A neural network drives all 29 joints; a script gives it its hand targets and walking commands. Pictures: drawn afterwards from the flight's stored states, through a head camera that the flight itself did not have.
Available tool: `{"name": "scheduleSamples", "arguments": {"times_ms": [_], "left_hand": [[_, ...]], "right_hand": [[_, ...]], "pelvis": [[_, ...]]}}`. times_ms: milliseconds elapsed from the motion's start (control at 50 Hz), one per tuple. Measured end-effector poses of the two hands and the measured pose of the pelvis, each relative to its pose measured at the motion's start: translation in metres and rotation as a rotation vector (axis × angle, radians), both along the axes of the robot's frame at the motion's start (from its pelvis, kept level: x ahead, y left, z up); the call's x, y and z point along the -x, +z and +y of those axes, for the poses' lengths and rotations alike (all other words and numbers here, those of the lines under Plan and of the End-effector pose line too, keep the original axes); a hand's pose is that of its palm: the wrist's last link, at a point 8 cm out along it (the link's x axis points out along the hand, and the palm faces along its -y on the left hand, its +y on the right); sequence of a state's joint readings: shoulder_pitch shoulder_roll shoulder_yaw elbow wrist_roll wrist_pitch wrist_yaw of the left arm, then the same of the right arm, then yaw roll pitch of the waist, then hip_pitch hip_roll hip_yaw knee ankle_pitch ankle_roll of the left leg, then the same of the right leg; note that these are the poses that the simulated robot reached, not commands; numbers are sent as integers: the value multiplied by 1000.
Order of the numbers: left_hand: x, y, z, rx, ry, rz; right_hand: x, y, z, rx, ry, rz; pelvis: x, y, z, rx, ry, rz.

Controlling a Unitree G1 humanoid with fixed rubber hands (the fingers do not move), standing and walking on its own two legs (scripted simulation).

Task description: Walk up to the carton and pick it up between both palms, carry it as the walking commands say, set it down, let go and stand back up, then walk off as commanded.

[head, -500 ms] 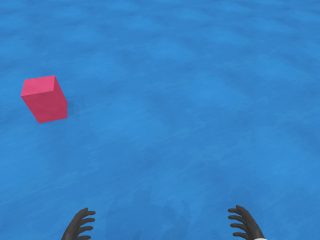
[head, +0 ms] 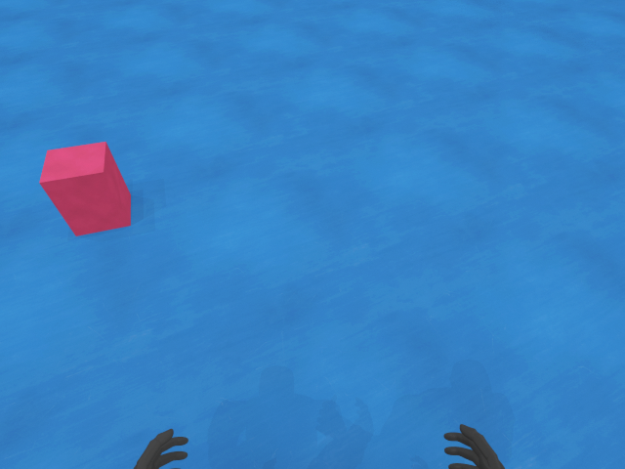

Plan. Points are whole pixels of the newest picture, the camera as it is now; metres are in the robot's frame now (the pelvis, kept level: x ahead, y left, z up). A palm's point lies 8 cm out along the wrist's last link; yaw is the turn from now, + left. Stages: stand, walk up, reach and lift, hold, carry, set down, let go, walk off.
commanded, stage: stand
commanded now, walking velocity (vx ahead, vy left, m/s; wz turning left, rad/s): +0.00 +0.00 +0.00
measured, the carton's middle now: (90, 189) +1.28 +0.91 -0.61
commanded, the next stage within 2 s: walk up in 1.02 s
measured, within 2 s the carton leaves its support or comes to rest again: neither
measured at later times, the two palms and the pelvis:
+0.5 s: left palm out of the picture +0.12 +0.22 -0.10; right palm out of the picture +0.12 -0.23 -0.10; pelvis +0.00 +0.00 +0.00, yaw +0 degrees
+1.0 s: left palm out of the picture +0.10 +0.23 -0.10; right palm out of the picture +0.10 -0.23 -0.10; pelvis +0.00 +0.00 +0.01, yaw +0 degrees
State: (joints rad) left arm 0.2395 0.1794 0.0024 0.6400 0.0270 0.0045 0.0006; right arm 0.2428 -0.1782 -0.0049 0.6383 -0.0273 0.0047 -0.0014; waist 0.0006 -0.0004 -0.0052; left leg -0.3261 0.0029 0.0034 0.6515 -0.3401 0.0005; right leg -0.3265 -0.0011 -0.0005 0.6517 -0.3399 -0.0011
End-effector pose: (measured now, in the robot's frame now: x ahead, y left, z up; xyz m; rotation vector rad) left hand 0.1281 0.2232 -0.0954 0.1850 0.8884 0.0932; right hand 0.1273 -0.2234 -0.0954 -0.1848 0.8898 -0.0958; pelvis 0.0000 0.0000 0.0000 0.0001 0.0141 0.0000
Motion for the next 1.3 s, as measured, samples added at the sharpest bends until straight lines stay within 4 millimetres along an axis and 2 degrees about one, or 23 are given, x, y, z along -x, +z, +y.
{"name": "scheduleSamples", "arguments": {"times_ms": [740,1200,1300], "left_hand": [[17,-5,3,-1,39,60],[39,-12,8,-5,72,135],[49,-14,27,-49,136,140]], "right_hand": [[17,-5,-4,0,-39,59],[39,-11,-7,4,-73,132],[45,-18,-25,36,-69,180]], "pelvis": [[0,4,0,-1,-1,-6],[0,8,0,0,-1,-15],[6,1,-3,20,51,3]]}}
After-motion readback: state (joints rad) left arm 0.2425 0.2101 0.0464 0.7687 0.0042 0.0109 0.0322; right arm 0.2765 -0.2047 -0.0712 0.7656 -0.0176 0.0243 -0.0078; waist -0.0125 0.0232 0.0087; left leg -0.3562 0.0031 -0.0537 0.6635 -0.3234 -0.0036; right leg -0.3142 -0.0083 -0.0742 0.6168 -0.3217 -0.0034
